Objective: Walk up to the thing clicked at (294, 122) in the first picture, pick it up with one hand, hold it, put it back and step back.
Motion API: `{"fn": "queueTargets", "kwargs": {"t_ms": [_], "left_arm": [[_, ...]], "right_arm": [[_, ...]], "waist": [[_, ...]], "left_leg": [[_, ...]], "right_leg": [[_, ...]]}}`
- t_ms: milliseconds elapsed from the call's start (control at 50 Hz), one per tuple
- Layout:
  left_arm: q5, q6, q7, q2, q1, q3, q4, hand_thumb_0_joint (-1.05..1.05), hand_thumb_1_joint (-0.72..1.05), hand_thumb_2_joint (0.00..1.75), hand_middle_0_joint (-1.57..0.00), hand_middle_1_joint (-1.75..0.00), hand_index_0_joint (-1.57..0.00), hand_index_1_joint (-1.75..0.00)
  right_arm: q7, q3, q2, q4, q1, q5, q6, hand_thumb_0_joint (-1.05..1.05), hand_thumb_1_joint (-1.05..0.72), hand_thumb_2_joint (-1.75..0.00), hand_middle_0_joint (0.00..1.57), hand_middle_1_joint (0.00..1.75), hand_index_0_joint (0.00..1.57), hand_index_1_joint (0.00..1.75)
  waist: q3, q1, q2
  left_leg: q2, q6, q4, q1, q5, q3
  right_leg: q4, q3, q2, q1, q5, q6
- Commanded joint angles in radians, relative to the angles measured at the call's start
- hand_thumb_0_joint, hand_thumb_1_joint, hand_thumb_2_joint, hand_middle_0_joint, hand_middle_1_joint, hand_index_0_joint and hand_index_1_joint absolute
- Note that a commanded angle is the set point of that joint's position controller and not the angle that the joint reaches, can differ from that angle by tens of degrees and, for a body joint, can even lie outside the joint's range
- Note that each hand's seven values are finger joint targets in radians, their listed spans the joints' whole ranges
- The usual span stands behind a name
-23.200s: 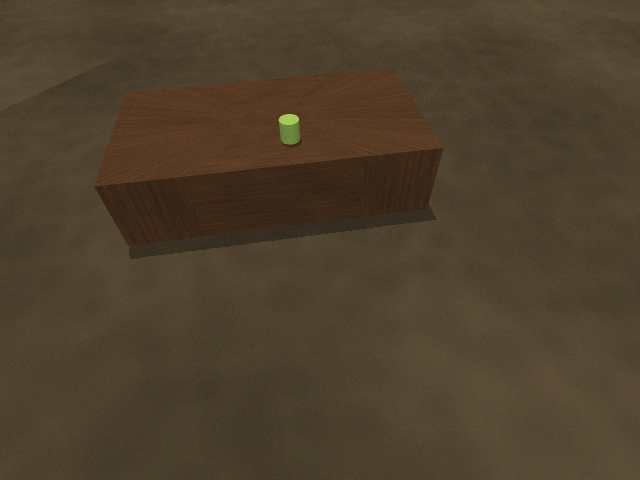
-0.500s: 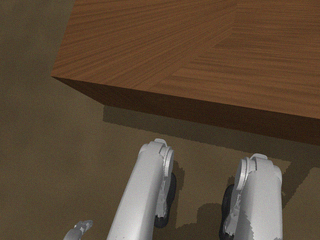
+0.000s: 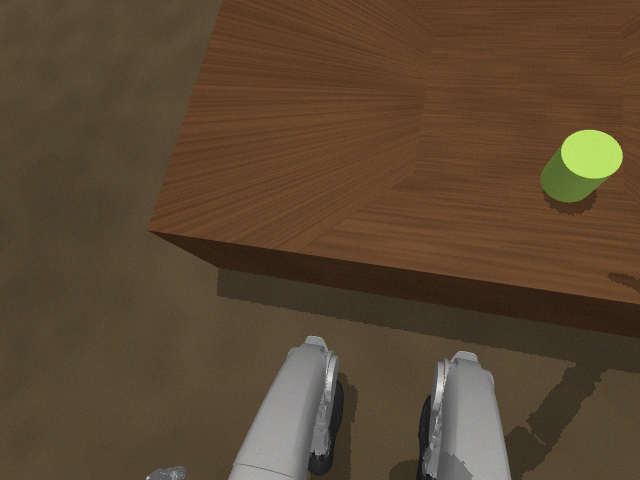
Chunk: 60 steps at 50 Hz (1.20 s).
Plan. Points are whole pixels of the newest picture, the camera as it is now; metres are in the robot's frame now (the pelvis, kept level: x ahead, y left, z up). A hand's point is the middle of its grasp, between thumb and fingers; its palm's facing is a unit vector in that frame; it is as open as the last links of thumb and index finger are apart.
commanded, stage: home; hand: right
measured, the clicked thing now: (578, 167) +0.57 -0.30 -0.21
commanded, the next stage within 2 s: rest in 0.72 s
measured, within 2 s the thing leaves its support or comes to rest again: neither
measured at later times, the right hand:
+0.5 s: hand out of the picture +0.32 -0.29 +0.05, palm faces +0.29 +0.88 -0.38, open 17.2 cm
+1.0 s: hand out of the picture +0.18 -0.18 +0.09, palm faces +0.19 +0.96 -0.20, open 17.5 cm
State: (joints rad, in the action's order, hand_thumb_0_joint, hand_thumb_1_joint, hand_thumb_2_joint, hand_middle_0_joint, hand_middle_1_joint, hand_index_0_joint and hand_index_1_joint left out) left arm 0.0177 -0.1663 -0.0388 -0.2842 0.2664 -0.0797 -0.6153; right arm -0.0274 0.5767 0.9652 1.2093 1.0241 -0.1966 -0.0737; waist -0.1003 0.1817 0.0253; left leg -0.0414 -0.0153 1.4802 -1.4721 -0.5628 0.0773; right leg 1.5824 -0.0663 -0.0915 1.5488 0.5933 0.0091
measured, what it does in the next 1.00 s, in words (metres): rises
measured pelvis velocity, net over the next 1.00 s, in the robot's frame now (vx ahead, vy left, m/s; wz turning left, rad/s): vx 0.05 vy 0.02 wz -0.13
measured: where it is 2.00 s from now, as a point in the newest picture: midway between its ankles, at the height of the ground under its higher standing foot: (375, 452)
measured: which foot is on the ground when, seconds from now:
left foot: down 0.00-1.00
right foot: down 0.00-1.00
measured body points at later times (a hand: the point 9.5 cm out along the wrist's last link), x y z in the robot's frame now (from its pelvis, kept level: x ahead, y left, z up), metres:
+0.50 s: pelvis +0.05 +0.00 +0.14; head +0.11 -0.03 +0.58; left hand +0.17 +0.25 +0.04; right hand +0.30 -0.34 +0.08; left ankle +0.06 +0.13 -0.55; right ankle +0.05 -0.11 -0.55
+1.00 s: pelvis +0.05 +0.02 +0.14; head +0.06 +0.01 +0.59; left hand +0.26 +0.24 +0.08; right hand +0.17 -0.23 +0.10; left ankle +0.06 +0.13 -0.55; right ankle +0.05 -0.11 -0.55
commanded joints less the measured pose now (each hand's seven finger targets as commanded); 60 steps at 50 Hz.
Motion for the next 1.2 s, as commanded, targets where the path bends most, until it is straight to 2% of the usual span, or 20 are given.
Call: {"fn": "queueTargets", "kwargs": {"t_ms": [0,40,160,200,220,320,420,440,500,520,620,640,680,740,780,880,940,960,1020,1180], "left_arm": [[-0.012,0.009,0.023,-0.213,0.201,0.095,0.015,0.0,0.9,0.9,-0.2,-0.29,-0.2,-0.3],[-0.023,0.017,0.027,-0.189,0.195,0.094,0.023,0.0,0.9,0.9,-0.2,-0.29,-0.2,-0.29],[-0.058,0.029,0.048,-0.186,0.187,0.124,0.062,0.0,0.9,0.9,-0.2,-0.29,-0.2,-0.29],[-0.064,0.039,0.064,-0.181,0.164,0.121,0.072,0.0,0.9,0.9,-0.2,-0.29,-0.2,-0.29],[-0.069,0.045,0.071,-0.175,0.15,0.113,0.076,0.0,0.9,0.9,-0.2,-0.29,-0.2,-0.29],[-0.071,0.08,0.13,-0.135,0.123,0.096,0.083,0.0,0.9,0.9,-0.2,-0.29,-0.2,-0.29],[-0.062,0.118,0.17,-0.107,0.084,0.087,0.094,0.0,0.87,0.88,-0.21,-0.29,-0.2,-0.3],[-0.043,0.135,0.17,-0.092,0.084,0.089,0.108,0.0,0.9,0.9,-0.2,-0.29,-0.2,-0.3],[-0.046,0.169,0.175,-0.099,0.065,0.104,0.125,0.0,0.9,0.9,-0.2,-0.29,-0.2,-0.29],[-0.049,0.177,0.171,-0.087,0.056,0.104,0.135,0.0,0.9,0.9,-0.2,-0.29,-0.2,-0.29],[-0.077,0.214,0.173,-0.07,-0.034,0.09,0.221,0.0,0.9,0.9,-0.2,-0.29,-0.2,-0.29],[-0.08,0.222,0.176,-0.078,-0.04,0.091,0.233,0.0,0.9,0.9,-0.2,-0.29,-0.2,-0.29],[-0.08,0.241,0.182,-0.07,-0.053,0.093,0.248,0.0,0.9,0.9,-0.2,-0.29,-0.2,-0.29],[-0.072,0.273,0.198,-0.063,-0.065,0.091,0.255,0.0,0.86,0.82,-0.17,-0.25,-0.18,-0.25],[-0.062,0.294,0.207,-0.056,-0.05,0.093,0.248,0.0,0.9,0.9,-0.2,-0.29,-0.2,-0.29],[-0.039,0.346,0.221,-0.05,-0.07,0.096,0.243,0.0,0.94,0.86,-0.19,-0.3,-0.2,-0.3],[-0.032,0.371,0.22,-0.061,-0.062,0.108,0.243,0.0,0.9,0.9,-0.2,-0.29,-0.2,-0.29],[-0.031,0.377,0.221,-0.07,-0.058,0.116,0.242,0.0,0.94,0.87,-0.19,-0.31,-0.2,-0.3],[-0.033,0.389,0.209,-0.043,-0.085,0.093,0.253,0.0,0.9,0.9,-0.2,-0.29,-0.2,-0.3],[-0.037,0.4,0.208,-0.064,-0.086,0.1,0.279,0.0,0.9,0.9,-0.2,-0.3,-0.2,-0.3]], "right_arm": [[-0.029,-0.072,0.161,-0.126,0.125,0.038,-0.037,0.0,0.5,-0.09,0.06,0.06,0.06,0.06],[-0.033,-0.108,0.04,-0.089,-0.029,0.066,-0.019,0.0,0.49,-0.09,0.06,0.06,0.06,0.06],[-0.042,-0.201,-0.119,-0.337,-0.31,0.134,0.034,0.0,0.52,-0.07,0.06,0.06,0.06,0.06],[-0.06,-0.197,-0.074,-0.548,-0.27,0.15,0.03,0.0,0.52,-0.08,0.06,0.06,0.06,0.06],[-0.069,-0.214,-0.097,-0.547,-0.351,0.156,0.036,0.0,0.53,-0.07,0.06,0.06,0.06,0.06],[-0.134,-0.23,-0.137,-0.703,-0.48,0.184,0.047,0.0,0.51,-0.08,0.06,0.06,0.06,0.06],[-0.146,-0.345,-0.375,-0.666,-0.648,0.207,0.063,0.0,0.54,-0.03,0.02,0.02,0.02,0.02],[-0.124,-0.37,-0.44,-0.77,-0.756,0.191,0.095,0.0,0.46,-0.11,0.07,0.08,0.07,0.08],[-0.119,-0.364,-0.433,-0.916,-0.781,0.21,0.143,0.0,0.42,-0.13,0.07,0.08,0.07,0.08],[-0.099,-0.469,-0.583,-0.811,-0.959,0.217,0.18,0.0,0.46,-0.11,0.06,0.07,0.06,0.07],[-0.056,-0.475,-0.599,-1.072,-1.202,0.273,0.292,0.0,0.47,-0.1,0.06,0.07,0.06,0.07],[-0.048,-0.463,-0.584,-1.067,-1.307,0.275,0.322,0.0,0.5,-0.09,0.06,0.06,0.06,0.06],[-0.033,-0.49,-0.598,-1.267,-1.321,0.285,0.346,0.0,0.47,-0.1,0.06,0.07,0.06,0.07],[-0.026,-0.483,-0.596,-1.368,-1.35,0.274,0.366,0.0,0.54,-0.03,0.04,0.0,0.04,0.0],[-0.023,-0.457,-0.588,-1.399,-1.363,0.261,0.363,0.0,0.52,-0.11,0.06,0.07,0.06,0.07],[-0.011,-0.446,-0.573,-1.467,-1.337,0.245,0.347,0.0,0.61,0.0,0.06,0.0,0.05,0.0],[0.004,-0.507,-0.644,-1.439,-1.457,0.251,0.363,0.0,0.56,-0.05,0.05,0.05,0.05,0.05],[0.004,-0.489,-0.625,-1.476,-1.438,0.257,0.366,0.0,0.61,0.0,0.08,0.0,0.07,0.0],[0.01,-0.53,-0.671,-1.472,-1.483,0.262,0.394,0.0,0.5,-0.09,0.06,0.06,0.06,0.06],[-0.008,-0.459,-0.604,-1.487,-1.483,0.244,0.452,0.0,0.58,-0.04,0.05,0.05,0.05,0.05]], "waist": [[-0.533,-0.006,0.219],[-0.449,-0.01,0.143],[-0.452,-0.067,0.153],[-0.511,-0.1,0.224],[-0.513,-0.12,0.261],[-0.413,-0.115,0.249],[-0.268,-0.1,0.166],[-0.239,-0.114,0.178],[-0.234,-0.127,0.141],[-0.161,-0.106,0.058],[-0.186,-0.16,-0.026],[-0.171,-0.157,-0.046],[-0.205,-0.144,-0.032],[-0.147,-0.123,-0.028],[-0.124,-0.118,0.001],[-0.103,-0.112,0.045],[-0.087,-0.116,0.028],[-0.116,-0.118,0.029],[-0.102,-0.138,0.011],[-0.102,-0.156,-0.022]], "left_leg": [[-0.023,0.032,-0.289,0.317,0.256,0.0],[-0.026,0.034,-0.334,0.384,0.286,0.006],[-0.027,0.048,-0.468,0.559,0.352,0.01],[-0.021,0.054,-0.502,0.618,0.372,0.002],[-0.016,0.057,-0.516,0.642,0.374,0.002],[-0.007,0.055,-0.631,0.802,0.418,-0.017],[0.005,0.054,-0.712,0.874,0.391,-0.019],[0.004,0.057,-0.709,0.889,0.399,-0.018],[0.007,0.055,-0.73,0.924,0.396,-0.005],[0.003,0.051,-0.746,0.921,0.371,0.007],[0.011,0.028,-0.779,0.98,0.35,0.009],[0.012,0.022,-0.78,0.985,0.367,0.008],[0.015,0.017,-0.769,0.996,0.409,0.001],[0.015,0.014,-0.769,0.954,0.374,-0.011],[0.023,0.014,-0.764,0.932,0.352,-0.027],[0.038,0.012,-0.766,0.908,0.262,-0.057],[0.035,0.015,-0.762,0.894,0.24,-0.045],[0.033,0.017,-0.756,0.9,0.246,-0.04],[0.032,0.017,-0.756,0.896,0.251,-0.03],[0.031,0.012,-0.749,0.888,0.233,-0.027]], "right_leg": [[-0.31,-0.037,0.003,-0.665,-0.344,-0.001],[-0.359,-0.033,0.006,-0.635,-0.352,0.006],[-0.541,-0.034,0.011,-0.866,-0.467,-0.008],[-0.59,-0.03,0.012,-0.974,-0.516,-0.017],[-0.621,-0.032,0.014,-1.022,-0.533,-0.026],[-0.709,0.011,0.031,-1.08,-0.51,-0.015],[-0.784,0.033,0.043,-1.079,-0.437,-0.012],[-0.782,0.035,0.05,-1.044,-0.448,-0.005],[-0.807,0.031,0.047,-1.084,-0.453,-0.004],[-0.824,0.029,0.047,-1.055,-0.42,0.003],[-0.824,0.043,0.063,-1.043,-0.39,0.014],[-0.817,0.046,0.067,-1.038,-0.403,0.018],[-0.801,0.049,0.072,-1.056,-0.435,0.021],[-0.79,0.054,0.075,-1.034,-0.385,0.025],[-0.775,0.062,0.081,-1.021,-0.35,0.026],[-0.758,0.061,0.087,-1.001,-0.262,0.021],[-0.76,0.053,0.086,-1.0,-0.249,0.017],[-0.76,0.049,0.084,-1.012,-0.257,0.018],[-0.752,0.049,0.086,-0.996,-0.276,0.013],[-0.737,0.054,0.09,-0.949,-0.263,0.014]]}}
